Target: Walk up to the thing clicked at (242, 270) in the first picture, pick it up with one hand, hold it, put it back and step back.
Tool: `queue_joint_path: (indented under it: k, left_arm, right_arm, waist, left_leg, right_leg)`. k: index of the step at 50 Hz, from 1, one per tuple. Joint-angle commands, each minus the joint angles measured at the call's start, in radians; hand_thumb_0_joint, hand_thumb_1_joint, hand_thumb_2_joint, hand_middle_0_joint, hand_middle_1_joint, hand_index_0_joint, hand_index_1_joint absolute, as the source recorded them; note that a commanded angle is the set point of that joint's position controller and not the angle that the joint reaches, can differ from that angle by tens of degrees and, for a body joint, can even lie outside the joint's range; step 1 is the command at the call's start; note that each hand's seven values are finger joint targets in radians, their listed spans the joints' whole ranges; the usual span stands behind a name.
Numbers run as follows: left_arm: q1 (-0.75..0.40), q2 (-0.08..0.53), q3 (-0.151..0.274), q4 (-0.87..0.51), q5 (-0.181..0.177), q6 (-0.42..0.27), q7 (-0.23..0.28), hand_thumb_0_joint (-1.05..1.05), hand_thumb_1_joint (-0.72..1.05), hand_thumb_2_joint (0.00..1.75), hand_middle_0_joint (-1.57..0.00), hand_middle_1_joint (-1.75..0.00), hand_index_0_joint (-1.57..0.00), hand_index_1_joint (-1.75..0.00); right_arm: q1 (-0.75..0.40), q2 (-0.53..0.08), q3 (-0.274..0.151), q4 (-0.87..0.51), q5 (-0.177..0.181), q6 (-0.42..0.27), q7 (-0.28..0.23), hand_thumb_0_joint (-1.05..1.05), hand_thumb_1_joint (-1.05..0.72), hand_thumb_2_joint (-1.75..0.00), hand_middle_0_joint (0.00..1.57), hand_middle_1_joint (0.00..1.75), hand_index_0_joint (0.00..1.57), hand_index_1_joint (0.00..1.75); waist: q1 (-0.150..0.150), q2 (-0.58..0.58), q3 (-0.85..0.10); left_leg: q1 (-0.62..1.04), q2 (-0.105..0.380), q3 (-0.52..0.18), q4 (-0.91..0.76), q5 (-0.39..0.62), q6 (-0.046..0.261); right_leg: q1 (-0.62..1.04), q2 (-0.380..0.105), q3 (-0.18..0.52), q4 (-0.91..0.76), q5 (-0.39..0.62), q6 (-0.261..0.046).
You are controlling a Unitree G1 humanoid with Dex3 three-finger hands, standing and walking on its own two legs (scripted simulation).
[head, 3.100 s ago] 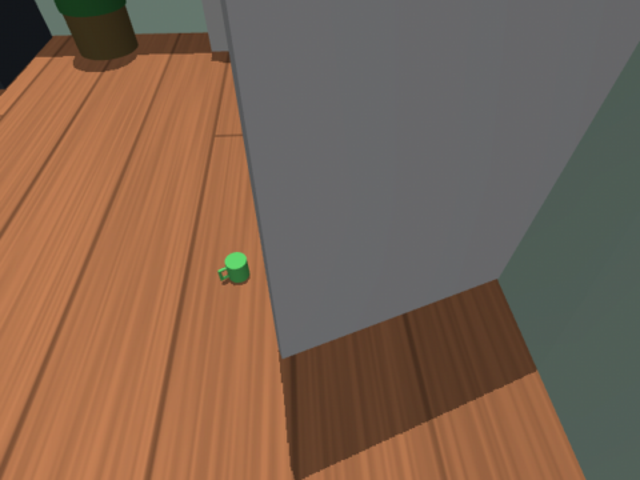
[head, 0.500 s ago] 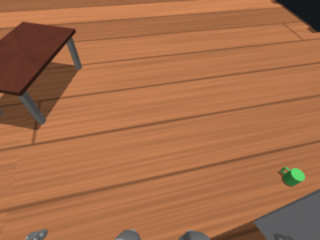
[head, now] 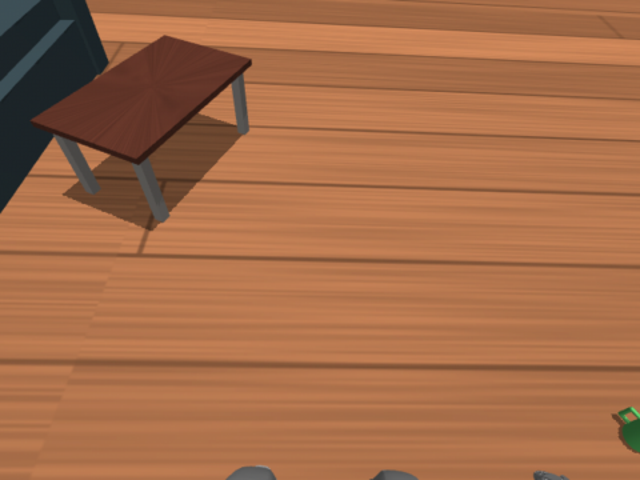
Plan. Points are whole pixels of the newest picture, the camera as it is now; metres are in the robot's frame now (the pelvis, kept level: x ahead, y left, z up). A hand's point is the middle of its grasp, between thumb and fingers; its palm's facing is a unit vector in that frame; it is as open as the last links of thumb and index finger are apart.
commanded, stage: walk up
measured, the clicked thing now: out of the picture +0.38 -0.94 -0.70
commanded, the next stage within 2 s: stand in 0.76 s
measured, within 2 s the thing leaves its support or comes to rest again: neither
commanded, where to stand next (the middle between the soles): +0.07 -0.02 m, yaw +3 degrees
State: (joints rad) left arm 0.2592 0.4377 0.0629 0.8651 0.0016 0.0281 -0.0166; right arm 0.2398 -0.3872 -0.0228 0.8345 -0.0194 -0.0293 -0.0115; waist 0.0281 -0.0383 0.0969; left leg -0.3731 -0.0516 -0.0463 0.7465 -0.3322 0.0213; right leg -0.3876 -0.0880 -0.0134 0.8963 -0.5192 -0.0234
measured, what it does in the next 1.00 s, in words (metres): stands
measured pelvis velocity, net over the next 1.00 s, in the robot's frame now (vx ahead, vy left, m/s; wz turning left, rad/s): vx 0.02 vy -0.02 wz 0.08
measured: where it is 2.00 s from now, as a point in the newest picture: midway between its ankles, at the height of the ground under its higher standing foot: outside the picture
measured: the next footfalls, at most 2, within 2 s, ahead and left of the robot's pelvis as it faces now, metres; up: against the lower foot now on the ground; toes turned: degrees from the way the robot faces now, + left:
none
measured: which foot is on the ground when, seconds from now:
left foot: down 0.00-1.00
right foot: down 0.00-1.00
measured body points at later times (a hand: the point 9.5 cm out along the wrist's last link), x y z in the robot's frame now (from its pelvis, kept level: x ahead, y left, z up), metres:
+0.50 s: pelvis +0.00 -0.02 +0.02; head +0.02 -0.01 +0.47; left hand +0.05 +0.30 -0.10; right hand +0.13 -0.31 -0.10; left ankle +0.04 +0.11 -0.71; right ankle +0.01 -0.15 -0.71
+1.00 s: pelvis +0.02 -0.02 +0.03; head +0.03 -0.02 +0.48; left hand +0.06 +0.29 -0.10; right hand +0.15 -0.31 -0.09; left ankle +0.04 +0.11 -0.71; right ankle +0.01 -0.15 -0.71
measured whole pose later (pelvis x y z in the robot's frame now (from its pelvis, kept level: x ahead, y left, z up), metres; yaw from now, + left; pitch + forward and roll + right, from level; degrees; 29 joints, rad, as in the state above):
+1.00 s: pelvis +0.02 -0.02 +0.03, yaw +5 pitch -2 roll +0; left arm 0.08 0.36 0.01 1.16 0.00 0.00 -0.01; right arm 0.05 -0.35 0.01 1.13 0.00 -0.01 0.01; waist 0.03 0.00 0.07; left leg -0.18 -0.02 -0.11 0.38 -0.16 -0.02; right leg -0.10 -0.05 -0.08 0.37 -0.22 0.02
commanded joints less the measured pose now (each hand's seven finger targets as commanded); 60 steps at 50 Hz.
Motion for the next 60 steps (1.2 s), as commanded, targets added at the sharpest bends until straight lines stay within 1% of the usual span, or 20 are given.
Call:
queue_joint_path:
  k: [1,2,3,4,5,6,7,9,10,11,12,15,17,21,30,38,40,48,51,60]
  left_arm:
    - [0.078,0.148,0.043,-0.018,0.003,-0.045,0.015,0.00,0.90,0.90,-0.20,-0.30,-0.20,-0.30]
    - [0.078,0.161,0.042,-0.014,0.012,-0.056,0.019,0.00,0.90,0.90,-0.20,-0.30,-0.20,-0.30]
    - [0.049,0.222,0.049,-0.028,0.028,-0.065,0.023,0.00,0.90,0.90,-0.20,-0.30,-0.20,-0.30]
    - [-0.008,0.287,0.059,-0.035,0.027,-0.065,0.020,0.00,0.90,0.90,-0.20,-0.30,-0.20,-0.30]
    - [-0.092,0.286,0.056,-0.057,0.027,-0.065,0.017,0.00,0.90,0.90,-0.20,-0.30,-0.20,-0.30]
    - [-0.127,0.254,0.045,-0.064,0.020,-0.066,0.015,0.00,0.90,0.90,-0.20,-0.30,-0.20,-0.30]
    - [-0.139,0.228,0.033,-0.058,0.017,-0.065,0.017,0.00,0.90,0.90,-0.20,-0.30,-0.20,-0.30]
    - [-0.102,0.182,0.012,-0.028,0.014,-0.062,0.014,0.00,0.90,0.90,-0.20,-0.30,-0.20,-0.30]
    - [-0.090,0.159,0.009,-0.017,0.007,-0.056,0.011,0.00,0.90,0.90,-0.20,-0.30,-0.20,-0.30]
    - [-0.073,0.168,0.014,0.001,0.002,-0.050,0.011,0.00,0.90,0.90,-0.20,-0.30,-0.20,-0.30]
    - [-0.060,0.161,0.014,0.013,0.001,-0.051,0.013,0.00,0.90,0.90,-0.20,-0.30,-0.20,-0.30]
    - [-0.064,0.171,0.007,0.045,0.006,-0.067,0.015,0.00,0.90,0.90,-0.20,-0.30,-0.20,-0.30]
    - [-0.135,0.196,0.008,0.042,0.006,-0.069,0.016,0.00,0.90,0.90,-0.20,-0.30,-0.20,-0.30]
    - [-0.156,0.169,-0.003,0.071,0.001,-0.067,0.018,0.00,0.90,0.90,-0.20,-0.30,-0.20,-0.30]
    - [-0.213,0.166,-0.003,0.134,-0.003,-0.060,0.016,0.00,0.90,0.90,-0.20,-0.30,-0.20,-0.30]
    - [-0.219,0.136,-0.015,0.190,-0.003,-0.048,0.016,0.00,0.90,0.90,-0.20,-0.30,-0.20,-0.30]
    - [-0.235,0.140,-0.015,0.197,0.001,-0.052,0.019,0.00,0.90,0.90,-0.20,-0.30,-0.20,-0.30]
    - [-0.227,0.143,-0.017,0.231,0.001,-0.054,0.021,0.00,0.90,0.90,-0.20,-0.30,-0.20,-0.30]
    - [-0.232,0.141,-0.018,0.239,0.005,-0.055,0.021,0.00,0.90,0.90,-0.20,-0.30,-0.20,-0.30]
    - [-0.220,0.132,-0.017,0.242,0.002,-0.055,0.023,0.00,0.90,0.90,-0.20,-0.30,-0.20,-0.30]
  right_arm:
    - [-0.072,-0.266,-0.072,-0.069,0.008,-0.015,-0.016,0.00,-0.90,-0.90,0.20,0.30,0.20,0.30]
    - [-0.084,-0.230,-0.061,-0.072,0.015,-0.007,-0.014,0.00,-0.90,-0.90,0.20,0.30,0.20,0.30]
    - [-0.072,-0.182,-0.049,-0.077,0.026,-0.003,-0.011,0.00,-0.90,-0.90,0.20,0.30,0.20,0.30]
    - [-0.068,-0.193,-0.060,-0.055,0.025,0.002,-0.017,0.00,-0.90,-0.90,0.20,0.30,0.20,0.30]
    - [-0.028,-0.221,-0.074,-0.019,0.017,0.003,-0.019,0.00,-0.90,-0.90,0.20,0.30,0.20,0.30]
    - [0.003,-0.227,-0.076,0.005,0.021,0.000,-0.011,0.00,-0.90,-0.90,0.20,0.30,0.20,0.30]
    - [0.011,-0.211,-0.070,0.024,0.024,-0.007,-0.007,0.00,-0.90,-0.90,0.20,0.30,0.20,0.30]
    - [-0.024,-0.213,-0.076,0.024,0.012,-0.020,-0.003,0.00,-0.90,-0.90,0.20,0.30,0.20,0.30]
    - [-0.059,-0.239,-0.074,0.011,0.007,-0.026,-0.002,0.00,-0.90,-0.90,0.20,0.30,0.20,0.30]
    - [-0.060,-0.263,-0.074,0.020,0.010,-0.027,-0.002,0.00,-0.90,-0.90,0.20,0.30,0.20,0.30]
    - [-0.084,-0.265,-0.069,0.029,0.010,-0.024,-0.002,0.00,-0.90,-0.90,0.20,0.30,0.20,0.30]
    - [-0.165,-0.205,-0.043,0.046,0.018,-0.014,0.002,0.00,-0.90,-0.90,0.20,0.30,0.20,0.30]
    - [-0.109,-0.201,-0.039,0.088,0.017,-0.012,0.003,0.00,-0.90,-0.90,0.20,0.30,0.20,0.30]
    - [-0.136,-0.206,-0.033,0.122,0.020,-0.017,0.004,0.00,-0.90,-0.90,0.20,0.30,0.20,0.30]
    - [-0.170,-0.197,-0.019,0.183,0.021,-0.013,0.001,0.00,-0.90,-0.90,0.20,0.30,0.20,0.30]
    - [-0.217,-0.175,-0.012,0.218,0.012,-0.007,0.003,0.00,-0.90,-0.90,0.20,0.30,0.20,0.30]
    - [-0.205,-0.189,-0.012,0.225,0.013,-0.008,0.003,0.00,-0.90,-0.90,0.20,0.30,0.20,0.30]
    - [-0.229,-0.182,-0.014,0.243,0.018,-0.004,0.001,0.00,-0.90,-0.90,0.20,0.30,0.20,0.30]
    - [-0.234,-0.182,-0.015,0.246,0.018,0.001,0.001,0.00,-0.90,-0.90,0.20,0.30,0.20,0.30]
    - [-0.226,-0.175,-0.011,0.255,0.017,0.001,0.002,0.00,-0.90,-0.90,0.20,0.30,0.20,0.30]
  waist:
    - [0.025,0.176,-0.107]
    - [0.033,0.131,-0.117]
    - [0.021,-0.010,-0.115]
    - [0.008,-0.128,-0.084]
    - [-0.032,-0.125,-0.038]
    - [-0.056,-0.069,-0.024]
    - [-0.061,-0.042,-0.030]
    - [-0.042,-0.024,-0.065]
    - [-0.023,0.036,-0.091]
    - [-0.010,0.062,-0.093]
    - [0.001,0.067,-0.078]
    - [0.012,0.052,-0.066]
    - [-0.030,0.038,-0.074]
    - [-0.016,0.044,-0.128]
    - [-0.013,0.026,-0.141]
    - [-0.001,0.046,-0.133]
    - [-0.010,0.065,-0.152]
    - [-0.012,0.063,-0.156]
    - [-0.017,0.048,-0.131]
    - [-0.017,0.041,-0.126]
  left_leg:
    - [-0.058,0.189,-0.253,-0.194,0.159,0.151]
    - [-0.064,0.152,-0.211,-0.137,0.163,0.108]
    - [-0.100,0.073,-0.156,-0.032,0.109,0.050]
    - [-0.066,-0.019,-0.057,0.063,-0.112,0.018]
    - [0.001,0.018,-0.019,0.125,-0.204,-0.001]
    - [0.039,0.024,-0.015,0.053,-0.171,0.003]
    - [0.079,0.023,-0.017,-0.063,-0.060,0.016]
    - [0.169,0.092,-0.179,-0.203,0.072,0.056]
    - [0.134,0.168,-0.337,-0.268,0.014,0.101]
    - [0.042,0.220,-0.404,-0.318,-0.074,0.146]
    - [-0.009,0.222,-0.404,-0.338,-0.089,0.151]
    - [-0.005,0.102,-0.193,-0.237,0.045,0.048]
    - [0.063,0.065,-0.147,-0.227,0.078,0.023]
    - [0.109,0.107,-0.183,-0.262,0.213,0.042]
    - [0.113,0.105,-0.167,-0.302,0.322,0.024]
    - [0.148,0.144,-0.188,-0.396,0.293,0.009]
    - [0.151,0.155,-0.191,-0.400,0.370,0.005]
    - [0.218,0.155,-0.142,-0.415,0.411,-0.005]
    - [0.196,0.149,-0.138,-0.432,0.325,-0.005]
    - [0.224,0.149,-0.121,-0.435,0.356,-0.012]
  right_leg:
    - [0.188,0.045,-0.039,-0.287,0.133,-0.011]
    - [0.228,0.032,-0.005,-0.378,0.199,-0.023]
    - [0.211,-0.100,0.192,-0.467,0.196,-0.068]
    - [0.092,-0.247,0.362,-0.536,0.112,-0.171]
    - [-0.006,-0.319,0.399,-0.544,0.096,-0.221]
    - [-0.013,-0.278,0.310,-0.514,0.130,-0.201]
    - [-0.007,-0.209,0.211,-0.462,0.192,-0.145]
    - [-0.050,-0.099,0.095,-0.341,0.259,-0.054]
    - [-0.031,-0.024,0.030,-0.267,0.172,-0.008]
    - [0.049,0.014,0.019,-0.227,0.042,-0.004]
    - [0.106,0.020,0.026,-0.260,0.031,-0.007]
    - [0.148,-0.059,0.087,-0.451,0.150,-0.047]
    - [0.119,-0.106,0.130,-0.476,0.192,-0.068]
    - [0.189,-0.063,0.042,-0.467,0.260,-0.031]
    - [0.282,-0.077,0.024,-0.521,0.324,-0.021]
    - [0.295,-0.048,0.018,-0.563,0.262,0.000]
    - [0.347,-0.046,0.014,-0.559,0.329,0.008]
    - [0.336,-0.052,0.028,-0.591,0.395,0.010]
    - [0.327,-0.052,0.033,-0.609,0.356,0.010]
    - [0.310,-0.054,0.043,-0.626,0.382,0.008]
